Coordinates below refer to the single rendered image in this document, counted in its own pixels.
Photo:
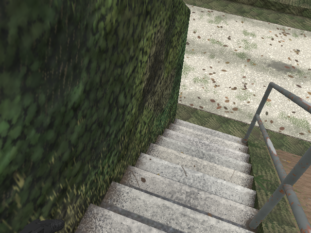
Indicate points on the stairs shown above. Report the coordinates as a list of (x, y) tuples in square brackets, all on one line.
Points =
[(193, 179)]

